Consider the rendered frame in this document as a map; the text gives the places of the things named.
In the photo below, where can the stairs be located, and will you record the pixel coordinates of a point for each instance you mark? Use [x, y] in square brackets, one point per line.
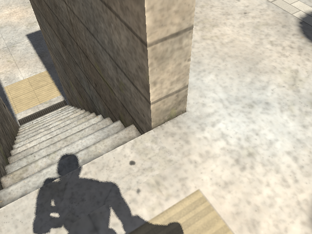
[56, 144]

